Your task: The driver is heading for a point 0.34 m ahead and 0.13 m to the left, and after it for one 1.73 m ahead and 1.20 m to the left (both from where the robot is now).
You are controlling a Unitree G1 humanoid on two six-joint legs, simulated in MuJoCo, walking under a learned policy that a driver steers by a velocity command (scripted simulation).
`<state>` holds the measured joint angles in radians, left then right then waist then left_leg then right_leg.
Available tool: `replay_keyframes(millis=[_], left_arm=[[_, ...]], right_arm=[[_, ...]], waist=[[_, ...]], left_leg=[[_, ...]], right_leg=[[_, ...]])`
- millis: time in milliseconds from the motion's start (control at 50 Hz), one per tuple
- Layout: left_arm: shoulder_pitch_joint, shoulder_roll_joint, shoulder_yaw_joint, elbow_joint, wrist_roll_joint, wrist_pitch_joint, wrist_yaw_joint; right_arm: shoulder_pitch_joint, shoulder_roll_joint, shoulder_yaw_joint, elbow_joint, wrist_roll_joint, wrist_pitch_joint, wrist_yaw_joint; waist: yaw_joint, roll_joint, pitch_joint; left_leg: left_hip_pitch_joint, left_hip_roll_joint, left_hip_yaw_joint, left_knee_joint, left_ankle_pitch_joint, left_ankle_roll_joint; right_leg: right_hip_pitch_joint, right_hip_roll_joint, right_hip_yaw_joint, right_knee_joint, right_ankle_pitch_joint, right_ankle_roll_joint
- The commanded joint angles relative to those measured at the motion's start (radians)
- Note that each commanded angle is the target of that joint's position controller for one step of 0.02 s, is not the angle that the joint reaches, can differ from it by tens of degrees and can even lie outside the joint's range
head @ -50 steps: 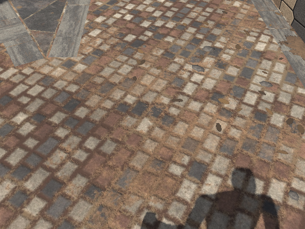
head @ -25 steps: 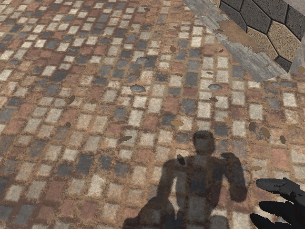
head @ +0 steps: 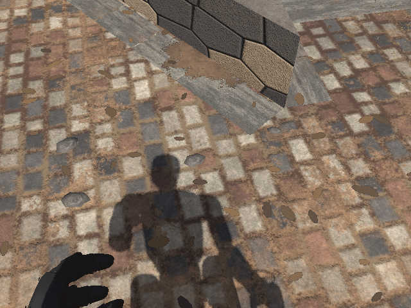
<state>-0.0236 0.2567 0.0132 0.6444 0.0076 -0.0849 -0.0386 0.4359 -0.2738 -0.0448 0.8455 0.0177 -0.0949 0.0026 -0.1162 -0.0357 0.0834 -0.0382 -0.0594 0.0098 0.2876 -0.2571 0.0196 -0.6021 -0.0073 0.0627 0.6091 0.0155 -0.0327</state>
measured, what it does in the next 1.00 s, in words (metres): walks ahead, turning left: right foot, then left foot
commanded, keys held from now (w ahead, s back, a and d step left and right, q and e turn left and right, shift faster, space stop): shift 0.04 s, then q+shift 0.74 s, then shift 0.22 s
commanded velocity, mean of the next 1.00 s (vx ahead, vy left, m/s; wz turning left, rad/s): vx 0.07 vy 0.00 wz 0.61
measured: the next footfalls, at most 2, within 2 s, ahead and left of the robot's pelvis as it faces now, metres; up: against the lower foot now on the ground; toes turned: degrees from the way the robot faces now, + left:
right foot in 0.06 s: +0.24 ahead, -0.10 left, +0.00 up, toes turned +3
left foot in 0.52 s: +0.12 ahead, +0.14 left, +0.00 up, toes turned +23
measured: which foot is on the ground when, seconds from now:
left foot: down 0.00-0.08, up 0.10-0.50, down 0.52-0.96, up 0.98-1.00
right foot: up 0.00-0.04, down 0.06-0.52, up 0.54-0.94, down 0.96-1.00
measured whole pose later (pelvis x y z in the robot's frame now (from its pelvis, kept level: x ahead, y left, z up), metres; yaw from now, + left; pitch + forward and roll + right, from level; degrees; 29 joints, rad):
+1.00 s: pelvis +0.14 +0.02 -0.01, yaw +41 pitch +2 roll -1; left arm 0.11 0.30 0.08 0.78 0.01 -0.02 -0.01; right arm 0.14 -0.33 -0.07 0.54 0.00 0.05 -0.03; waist 0.01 0.05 0.02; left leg -0.37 -0.13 -0.26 0.67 -0.37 0.02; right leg -0.30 0.06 0.06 0.50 -0.24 -0.01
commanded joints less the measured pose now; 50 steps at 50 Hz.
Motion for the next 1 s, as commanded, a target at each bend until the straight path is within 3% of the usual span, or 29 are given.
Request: replay_keyframes(millis=[20, 60, 80, 100, 120, 140, 160, 180, 220, 280, 360, 420, 460, 480, 500, 520, 540, 560, 580, 600, 620, 640, 680, 760, 880, 940, 960, 980, 1000], left_arm=[[0.061, 0.099, 0.033, -0.032, 0.01, -0.007, -0.006], [0.161, 0.134, 0.053, 0.005, 0.03, -0.01, 0.006], [0.247, 0.19, 0.063, 0.011, 0.05, -0.012, 0.021], [0.257, 0.161, 0.044, -0.004, 0.07, 0.002, 0.027], [0.272, 0.124, 0.042, -0.002, 0.033, 0.019, 0.021], [0.224, 0.132, 0.047, -0.004, 0.004, 0.03, 0.022], [0.169, 0.122, 0.045, -0.002, -0.005, 0.038, 0.028], [0.119, 0.11, 0.041, -0.003, -0.004, 0.044, 0.033], [0.049, 0.12, 0.048, -0.002, 0.021, 0.054, 0.041], [0.022, 0.114, 0.054, 0.013, 0.024, 0.051, 0.062], [0.022, 0.152, 0.072, 0.034, 0.018, 0.061, 0.087], [0.039, 0.184, 0.087, 0.052, 0.005, 0.072, 0.081], [0.043, 0.198, 0.096, 0.063, -0.013, 0.077, 0.071], [0.038, 0.196, 0.098, 0.068, -0.025, 0.082, 0.067], [0.065, 0.169, 0.096, 0.083, -0.034, 0.087, 0.063], [0.113, 0.131, 0.091, 0.102, -0.026, 0.098, 0.058], [0.086, 0.108, 0.085, 0.045, 0.013, 0.101, 0.061], [-0.045, 0.132, 0.092, 0.011, 0.024, 0.094, 0.068], [-0.037, 0.138, 0.097, 0.009, 0.001, 0.092, 0.071], [0.006, 0.145, 0.102, 0.032, -0.004, 0.09, 0.078], [0.029, 0.163, 0.109, 0.051, 0.005, 0.088, 0.086], [0.038, 0.159, 0.111, 0.056, 0.012, 0.084, 0.085], [0.044, 0.133, 0.104, 0.056, 0.003, 0.076, 0.074], [0.002, 0.1, 0.086, 0.048, -0.012, 0.066, 0.062], [0.059, 0.136, 0.087, 0.068, -0.017, 0.058, 0.036], [0.118, 0.141, 0.09, 0.079, -0.011, 0.048, 0.025], [0.126, 0.166, 0.095, 0.076, 0.001, 0.048, 0.027], [0.111, 0.223, 0.101, 0.058, 0.017, 0.053, 0.032], [0.128, 0.243, 0.103, 0.075, 0.035, 0.055, 0.033]], right_arm=[[-0.101, -0.173, -0.036, -0.072, 0.006, -0.009, -0.011], [-0.086, -0.155, -0.027, -0.067, 0.008, 0.002, -0.01], [-0.08, -0.122, -0.009, -0.094, -0.014, 0.002, -0.009], [0.114, -0.003, 0.032, -0.059, -0.009, 0.014, -0.005], [0.125, -0.104, 0.01, -0.043, 0.006, 0.032, -0.006], [0.034, -0.175, -0.016, -0.074, 0.017, 0.049, -0.012], [-0.024, -0.177, -0.025, -0.089, 0.014, 0.069, -0.026], [-0.043, -0.172, -0.034, -0.094, 0.007, 0.096, -0.039], [-0.017, -0.133, -0.037, -0.104, 0.004, 0.144, -0.053], [-0.047, -0.102, -0.041, -0.143, 0.0, 0.16, -0.056], [-0.139, -0.085, -0.034, -0.199, -0.004, 0.154, -0.032], [-0.162, -0.11, -0.041, -0.222, -0.001, 0.159, -0.01], [-0.154, -0.121, -0.049, -0.23, -0.001, 0.167, 0.002], [-0.125, -0.122, -0.056, -0.221, -0.003, 0.169, 0.005], [-0.087, -0.146, -0.07, -0.206, -0.01, 0.171, 0.0], [-0.049, -0.218, -0.094, -0.205, -0.016, 0.167, -0.014], [-0.078, -0.347, -0.115, -0.25, -0.023, 0.157, -0.031], [-0.072, -0.323, -0.109, -0.261, -0.058, 0.126, -0.022], [-0.124, -0.306, -0.106, -0.263, -0.057, 0.101, -0.019], [-0.188, -0.282, -0.104, -0.276, -0.031, 0.092, -0.024], [-0.235, -0.241, -0.091, -0.29, -0.01, 0.096, -0.031], [-0.253, -0.219, -0.081, -0.303, -0.005, 0.101, -0.038], [-0.235, -0.198, -0.075, -0.317, -0.007, 0.111, -0.049], [-0.208, -0.222, -0.088, -0.335, -0.002, 0.125, -0.063], [-0.236, -0.209, -0.078, -0.36, -0.012, 0.138, -0.044], [-0.276, -0.194, -0.066, -0.364, 0.0, 0.143, -0.038], [-0.25, -0.17, -0.058, -0.36, -0.005, 0.141, -0.038], [-0.186, -0.12, -0.041, -0.355, -0.029, 0.137, -0.034], [-0.217, -0.166, -0.055, -0.385, -0.023, 0.127, -0.036]], waist=[[0.118, 0.127, -0.129], [0.168, 0.088, -0.174], [0.192, -0.009, -0.27], [0.139, -0.212, -0.447], [0.167, -0.136, -0.504], [0.162, -0.083, -0.397], [0.142, -0.027, -0.322], [0.118, -0.027, -0.252], [0.072, -0.097, -0.187], [0.066, -0.092, -0.172], [0.088, -0.072, -0.2], [0.096, -0.081, -0.197], [0.083, -0.076, -0.191], [0.062, -0.059, -0.193], [0.054, -0.007, -0.178], [0.058, 0.172, -0.116], [0.103, 0.436, -0.052], [0.035, 0.31, -0.106], [0.076, 0.25, -0.109], [0.115, 0.2, -0.112], [0.128, 0.175, -0.129], [0.138, 0.174, -0.156], [0.136, 0.158, -0.202], [0.109, 0.181, -0.199], [0.088, 0.236, -0.22], [0.123, 0.21, -0.201], [0.113, 0.153, -0.201], [0.063, -0.078, -0.21], [0.07, -0.253, -0.147]], left_leg=[[-0.075, 0.228, -0.101, 0.038, 0.642, 0.103], [-0.11, 0.167, -0.088, 0.231, 0.654, 0.06], [-0.247, 0.101, -0.069, 0.451, 0.401, 0.017], [-0.435, 0.022, -0.087, 0.781, -0.385, -0.046], [-0.475, 0.039, -0.16, 0.896, -0.484, -0.058], [-0.55, 0.058, -0.137, 0.952, -0.45, -0.074], [-0.576, 0.09, -0.113, 0.946, -0.387, -0.09], [-0.561, 0.112, -0.099, 0.938, -0.336, -0.109], [-0.458, 0.124, -0.061, 0.953, -0.238, -0.133], [-0.452, 0.15, -0.036, 0.876, -0.147, -0.128], [-0.401, 0.183, -0.011, 0.686, -0.05, -0.098], [-0.342, 0.174, 0.031, 0.571, -0.057, -0.063], [-0.294, 0.16, 0.059, 0.457, -0.06, -0.028], [-0.239, 0.137, 0.08, 0.363, -0.018, -0.003], [-0.179, 0.107, 0.063, 0.273, 0.025, 0.036], [-0.12, 0.193, -0.12, 0.119, 0.243, 0.103], [-0.063, 0.417, -0.553, 0.044, 0.413, 0.276], [-0.125, 0.422, -0.587, -0.003, 0.336, 0.331], [-0.125, 0.372, -0.503, -0.012, 0.253, 0.28], [-0.124, 0.327, -0.441, 0.006, 0.209, 0.22], [-0.123, 0.306, -0.4, 0.028, 0.229, 0.183], [-0.148, 0.281, -0.371, 0.049, 0.293, 0.173], [-0.121, 0.249, -0.36, 0.076, 0.352, 0.169], [-0.074, 0.22, -0.43, 0.102, 0.296, 0.169], [-0.114, 0.219, -0.504, 0.155, 0.393, 0.176], [-0.155, 0.175, -0.51, 0.204, 0.343, 0.137], [-0.21, 0.129, -0.476, 0.251, 0.194, 0.095], [-0.304, -0.003, -0.336, 0.44, -0.14, 0.036], [-0.459, -0.092, -0.219, 0.613, -0.413, -0.023]], right_leg=[[0.289, 0.029, -0.012, -0.1, 0.109, -0.032], [0.472, 0.025, -0.025, -0.176, 0.234, -0.072], [0.683, -0.139, 0.114, -0.113, 0.665, -0.13], [0.904, -0.429, 0.369, -0.061, 1.021, -0.328], [0.868, -0.423, 0.4, -0.068, 0.889, -0.34], [0.776, -0.381, 0.332, -0.113, 0.707, -0.307], [0.671, -0.345, 0.281, -0.165, 0.507, -0.269], [0.545, -0.319, 0.23, -0.225, 0.334, -0.25], [0.325, -0.277, 0.133, -0.33, 0.09, -0.237], [0.279, -0.274, 0.026, -0.372, -0.011, -0.235], [0.329, -0.302, -0.062, -0.37, -0.032, -0.224], [0.369, -0.329, -0.108, -0.35, -0.05, -0.199], [0.399, -0.341, -0.133, -0.306, -0.07, -0.163], [0.394, -0.328, -0.16, -0.255, -0.109, -0.129], [0.355, -0.283, -0.197, -0.159, -0.204, -0.073], [0.22, -0.186, -0.276, 0.056, -0.361, 0.017], [-0.112, -0.01, -0.262, 0.335, -0.672, 0.122], [-0.14, 0.025, -0.048, 0.508, -0.674, 0.1], [-0.151, 0.015, 0.004, 0.537, -0.568, 0.072], [-0.147, -0.001, 0.022, 0.523, -0.468, 0.059], [-0.135, -0.006, 0.028, 0.51, -0.409, 0.059], [-0.084, 0.009, 0.024, 0.521, -0.37, 0.066], [-0.048, 0.039, 0.03, 0.48, -0.32, 0.08], [-0.017, 0.078, 0.059, 0.229, -0.301, 0.104], [0.169, 0.063, 0.04, 0.059, -0.343, 0.092], [0.324, 0.039, 0.009, -0.187, -0.175, 0.048], [0.41, -0.039, 0.074, -0.24, -0.072, 0.017], [0.487, -0.222, 0.269, -0.278, 0.118, -0.06], [0.443, -0.365, 0.472, -0.308, 0.224, -0.249]])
